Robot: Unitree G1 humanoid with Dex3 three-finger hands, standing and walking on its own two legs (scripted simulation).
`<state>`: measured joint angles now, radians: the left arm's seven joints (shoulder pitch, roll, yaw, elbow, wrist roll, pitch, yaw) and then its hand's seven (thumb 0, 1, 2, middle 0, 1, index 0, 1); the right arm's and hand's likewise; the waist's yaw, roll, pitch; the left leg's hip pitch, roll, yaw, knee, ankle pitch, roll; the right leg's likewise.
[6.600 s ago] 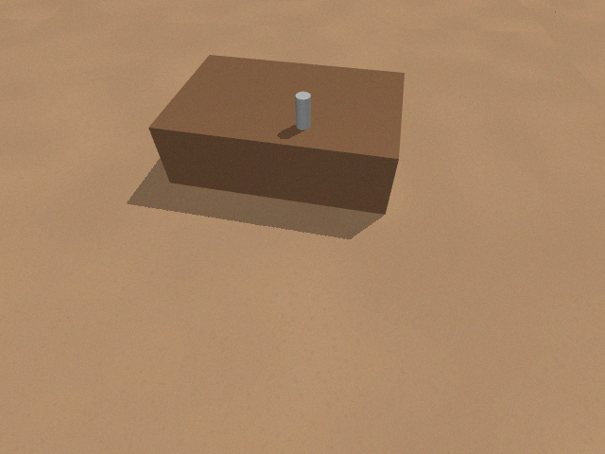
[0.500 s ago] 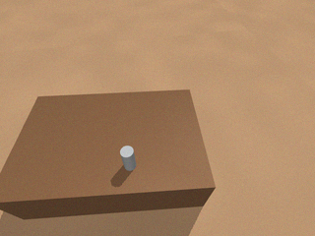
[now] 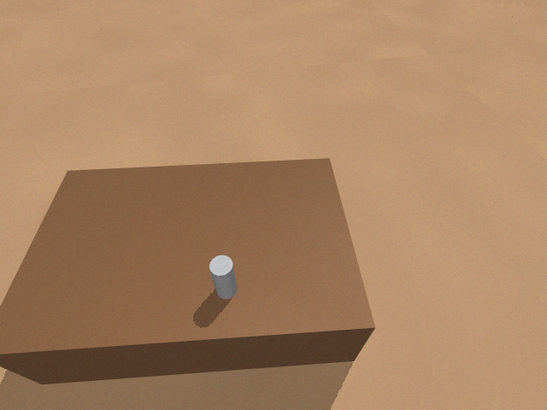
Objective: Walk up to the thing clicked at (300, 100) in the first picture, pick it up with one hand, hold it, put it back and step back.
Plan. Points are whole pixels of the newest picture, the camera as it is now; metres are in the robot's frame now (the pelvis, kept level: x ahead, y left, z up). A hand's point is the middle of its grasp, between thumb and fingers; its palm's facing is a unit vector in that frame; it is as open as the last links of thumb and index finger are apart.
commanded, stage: stand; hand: left
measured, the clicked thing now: (224, 277) +0.51 +0.16 -0.38
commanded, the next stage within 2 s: go down in 0.28 s
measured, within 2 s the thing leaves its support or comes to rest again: neither
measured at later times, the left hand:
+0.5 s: hand out of the picture +0.10 +0.25 -0.16, palm faces +0.06 -0.94 -0.33, open 8.3 cm
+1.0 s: hand (126, 406) +0.15 +0.26 -0.15, palm faces +0.06 -0.94 -0.33, open 16.7 cm
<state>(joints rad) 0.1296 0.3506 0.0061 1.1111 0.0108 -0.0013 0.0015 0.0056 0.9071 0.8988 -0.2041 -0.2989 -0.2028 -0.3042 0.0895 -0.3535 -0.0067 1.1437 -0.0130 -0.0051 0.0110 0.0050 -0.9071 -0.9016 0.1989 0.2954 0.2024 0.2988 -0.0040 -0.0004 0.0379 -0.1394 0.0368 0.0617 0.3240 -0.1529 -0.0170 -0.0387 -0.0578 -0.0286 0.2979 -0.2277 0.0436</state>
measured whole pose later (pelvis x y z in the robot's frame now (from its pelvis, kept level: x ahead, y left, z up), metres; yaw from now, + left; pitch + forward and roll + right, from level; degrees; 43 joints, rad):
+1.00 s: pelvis +0.01 +0.00 -0.03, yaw +1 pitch +8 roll +0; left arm 0.11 0.34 0.19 0.69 0.06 0.27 -0.08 0.00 -0.38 0.11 -0.06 -0.08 -0.06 -0.08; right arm 0.24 -0.26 -0.02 0.68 0.02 -0.10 -0.07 0.01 -0.89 -0.89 0.20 0.30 0.20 0.30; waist -0.03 0.00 -0.04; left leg -0.50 0.05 0.03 0.67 -0.31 -0.02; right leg -0.39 -0.05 -0.04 0.65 -0.40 0.04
